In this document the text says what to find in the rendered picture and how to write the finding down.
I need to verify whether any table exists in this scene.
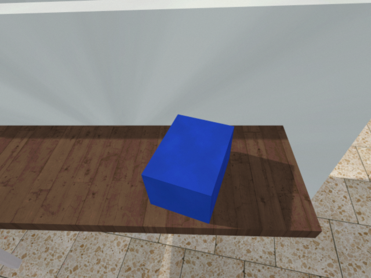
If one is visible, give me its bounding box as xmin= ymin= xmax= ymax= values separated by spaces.
xmin=0 ymin=126 xmax=322 ymax=269

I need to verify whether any carton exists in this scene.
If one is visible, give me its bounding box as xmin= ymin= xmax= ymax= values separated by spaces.
xmin=141 ymin=114 xmax=234 ymax=224

